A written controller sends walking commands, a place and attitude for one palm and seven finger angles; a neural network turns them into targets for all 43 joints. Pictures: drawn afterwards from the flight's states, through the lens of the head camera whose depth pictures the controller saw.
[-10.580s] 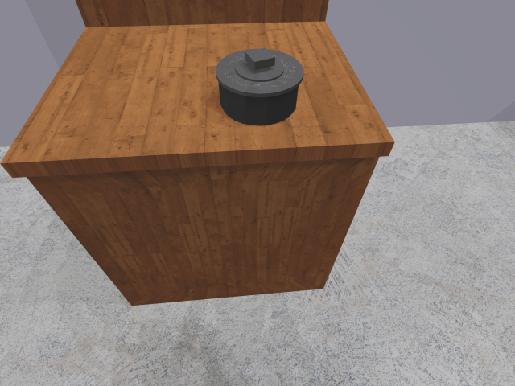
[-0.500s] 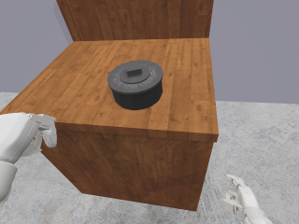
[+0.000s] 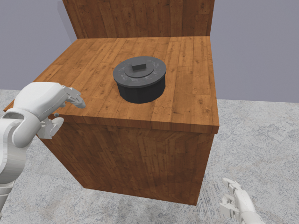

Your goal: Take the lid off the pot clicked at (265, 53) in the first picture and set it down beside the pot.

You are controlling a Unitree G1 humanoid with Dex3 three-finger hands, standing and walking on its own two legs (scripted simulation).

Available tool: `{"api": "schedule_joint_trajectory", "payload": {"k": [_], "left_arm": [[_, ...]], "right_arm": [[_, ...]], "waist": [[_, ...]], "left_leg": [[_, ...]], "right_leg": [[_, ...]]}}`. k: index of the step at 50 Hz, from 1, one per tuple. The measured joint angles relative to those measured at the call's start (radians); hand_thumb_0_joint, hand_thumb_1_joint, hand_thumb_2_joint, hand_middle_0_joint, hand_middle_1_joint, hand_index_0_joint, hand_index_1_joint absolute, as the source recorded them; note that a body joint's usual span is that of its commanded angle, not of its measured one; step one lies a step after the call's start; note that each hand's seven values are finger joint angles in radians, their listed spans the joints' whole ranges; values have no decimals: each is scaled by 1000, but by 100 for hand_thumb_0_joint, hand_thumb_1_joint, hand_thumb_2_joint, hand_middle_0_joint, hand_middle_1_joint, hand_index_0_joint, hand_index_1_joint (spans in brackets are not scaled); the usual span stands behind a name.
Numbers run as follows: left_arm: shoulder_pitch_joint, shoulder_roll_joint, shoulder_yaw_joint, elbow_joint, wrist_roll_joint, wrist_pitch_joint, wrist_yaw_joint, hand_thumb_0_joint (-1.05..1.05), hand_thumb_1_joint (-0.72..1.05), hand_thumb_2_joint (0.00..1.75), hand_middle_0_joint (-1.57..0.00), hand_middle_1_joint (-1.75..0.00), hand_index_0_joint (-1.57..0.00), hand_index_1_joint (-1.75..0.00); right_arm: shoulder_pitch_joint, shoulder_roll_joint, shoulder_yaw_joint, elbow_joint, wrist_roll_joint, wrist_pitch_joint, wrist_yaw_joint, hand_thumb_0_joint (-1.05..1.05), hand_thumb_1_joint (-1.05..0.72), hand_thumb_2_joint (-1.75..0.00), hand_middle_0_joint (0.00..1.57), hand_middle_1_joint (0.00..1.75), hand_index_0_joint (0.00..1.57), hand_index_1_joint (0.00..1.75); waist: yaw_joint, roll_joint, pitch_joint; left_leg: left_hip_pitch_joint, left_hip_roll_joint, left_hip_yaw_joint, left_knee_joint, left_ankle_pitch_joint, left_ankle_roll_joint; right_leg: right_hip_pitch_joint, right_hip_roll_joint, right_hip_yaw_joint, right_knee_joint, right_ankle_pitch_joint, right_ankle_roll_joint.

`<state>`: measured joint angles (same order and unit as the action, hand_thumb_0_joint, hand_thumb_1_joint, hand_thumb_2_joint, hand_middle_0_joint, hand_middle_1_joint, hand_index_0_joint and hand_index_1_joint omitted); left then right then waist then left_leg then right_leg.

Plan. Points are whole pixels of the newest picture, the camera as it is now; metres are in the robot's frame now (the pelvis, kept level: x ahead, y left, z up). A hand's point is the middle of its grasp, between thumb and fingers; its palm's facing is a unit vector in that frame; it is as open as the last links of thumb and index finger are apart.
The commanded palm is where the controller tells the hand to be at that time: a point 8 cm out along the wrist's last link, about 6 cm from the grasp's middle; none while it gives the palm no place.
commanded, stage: reach forward and open the fingers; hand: left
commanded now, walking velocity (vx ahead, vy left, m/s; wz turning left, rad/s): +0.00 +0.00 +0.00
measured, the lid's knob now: (138, 63) +0.57 +0.12 +0.16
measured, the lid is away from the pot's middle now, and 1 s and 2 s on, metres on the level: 0.00 0.00 0.00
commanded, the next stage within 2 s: move the open hand above the knob in 0.26 s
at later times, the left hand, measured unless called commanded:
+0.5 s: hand (63, 93) +0.33 +0.24 +0.22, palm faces +0.00 -0.02 -1.00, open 9.8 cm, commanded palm +0.30 +0.23 +0.29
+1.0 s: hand (96, 73) +0.41 +0.19 +0.23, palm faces -0.07 -0.01 -1.00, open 9.8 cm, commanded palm +0.38 +0.19 +0.29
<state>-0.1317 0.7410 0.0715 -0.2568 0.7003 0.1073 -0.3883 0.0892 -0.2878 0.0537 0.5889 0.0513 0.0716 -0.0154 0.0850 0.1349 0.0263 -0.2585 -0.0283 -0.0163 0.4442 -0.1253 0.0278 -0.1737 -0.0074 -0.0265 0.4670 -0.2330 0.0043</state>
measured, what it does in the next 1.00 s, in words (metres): stands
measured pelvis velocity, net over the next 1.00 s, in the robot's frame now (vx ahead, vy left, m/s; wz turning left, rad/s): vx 0.02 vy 0.00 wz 0.00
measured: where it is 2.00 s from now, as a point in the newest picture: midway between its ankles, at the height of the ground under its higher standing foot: outside the picture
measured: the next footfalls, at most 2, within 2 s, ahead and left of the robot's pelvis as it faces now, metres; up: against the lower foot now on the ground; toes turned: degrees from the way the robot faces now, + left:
none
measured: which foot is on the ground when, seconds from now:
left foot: down 0.00-1.00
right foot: down 0.00-1.00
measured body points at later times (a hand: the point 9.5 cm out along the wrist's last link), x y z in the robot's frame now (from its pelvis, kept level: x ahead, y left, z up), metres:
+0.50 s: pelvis +0.00 +0.00 +0.00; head -0.01 -0.05 +0.45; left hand +0.32 +0.24 +0.28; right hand +0.22 -0.21 -0.09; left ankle +0.08 +0.10 -0.74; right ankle +0.02 -0.12 -0.74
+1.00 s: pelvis +0.02 +0.00 +0.00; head +0.03 -0.05 +0.45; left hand +0.41 +0.19 +0.28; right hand +0.22 -0.23 -0.11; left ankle +0.08 +0.10 -0.74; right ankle +0.02 -0.12 -0.74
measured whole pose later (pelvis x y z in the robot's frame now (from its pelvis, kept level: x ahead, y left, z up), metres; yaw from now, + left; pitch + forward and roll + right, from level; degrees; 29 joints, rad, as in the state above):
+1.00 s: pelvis +0.02 +0.00 +0.00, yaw +0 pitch +0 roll +1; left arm -0.69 0.63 -0.16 0.15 0.80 0.22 -0.48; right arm 0.10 -0.30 0.05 0.62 0.06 0.11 0.01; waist 0.04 0.11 0.00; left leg -0.29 -0.05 -0.01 0.46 -0.16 0.03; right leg -0.23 -0.02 -0.02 0.52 -0.29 0.00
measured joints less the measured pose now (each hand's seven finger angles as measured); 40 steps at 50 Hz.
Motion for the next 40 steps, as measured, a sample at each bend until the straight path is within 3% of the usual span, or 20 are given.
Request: {"api": "schedule_joint_trajectory", "payload": {"k": [8,20,25,31,36,40], "left_arm": [[-103,-2,-7,86,10,0,-21,0,-34,171,-94,-14,-95,-14],[-255,-2,-59,183,39,7,-43,0,-38,174,-91,-8,-92,-8],[-306,-45,-83,232,51,50,-54,0,-38,174,-91,-8,-91,-8],[-375,-63,-174,263,71,42,-61,0,-38,174,-91,-8,-91,-8],[-477,-65,-178,360,89,68,-64,0,-38,174,-91,-8,-91,-8],[-479,-100,-187,357,90,104,-76,0,-37,174,-91,-8,-91,-8]], "right_arm": [[22,-5,-8,7,6,-3,7,2,-90,-90,20,30,20,30],[14,-5,-5,14,6,-13,5,2,-90,-90,20,30,20,30],[12,-6,-7,6,13,-9,16,2,-90,-90,20,30,20,30],[-2,-1,4,22,8,-10,6,2,-90,-90,20,30,20,30],[-4,4,4,27,8,0,12,2,-90,-90,20,30,20,30],[12,-3,-2,24,12,19,30,2,-90,-90,20,30,20,30]], "waist": [[-10,-2,-3],[-9,-15,-4],[-7,-13,-7],[-11,-22,-4],[-21,-26,-5],[-25,-19,-23]], "left_leg": [[-4,-5,8,-4,9,4],[-11,-9,8,2,7,4],[-20,-11,5,3,7,4],[-21,-14,1,11,-3,3],[-30,-13,1,7,-5,0],[-33,-14,4,7,-14,1]], "right_leg": [[-14,-5,8,13,2,3],[-25,-9,7,31,-7,3],[-34,-11,4,34,-10,2],[-34,-14,0,45,-23,0],[-45,-13,1,44,-27,-3],[-48,-15,4,43,-34,-2]]}}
